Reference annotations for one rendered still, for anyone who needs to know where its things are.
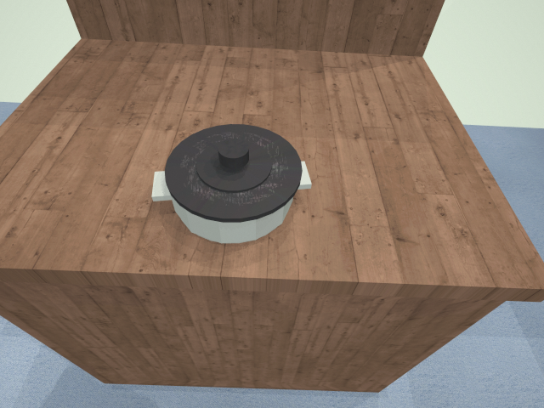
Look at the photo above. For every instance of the knob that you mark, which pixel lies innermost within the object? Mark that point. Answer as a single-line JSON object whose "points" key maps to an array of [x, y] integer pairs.
{"points": [[233, 153]]}

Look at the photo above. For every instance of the table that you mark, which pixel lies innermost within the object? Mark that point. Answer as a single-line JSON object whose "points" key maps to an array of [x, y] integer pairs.
{"points": [[403, 242]]}

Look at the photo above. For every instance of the lid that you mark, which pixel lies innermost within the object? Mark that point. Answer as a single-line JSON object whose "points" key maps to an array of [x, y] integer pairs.
{"points": [[200, 184]]}

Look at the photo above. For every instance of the pot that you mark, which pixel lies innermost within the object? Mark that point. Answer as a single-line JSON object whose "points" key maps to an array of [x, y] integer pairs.
{"points": [[226, 232]]}

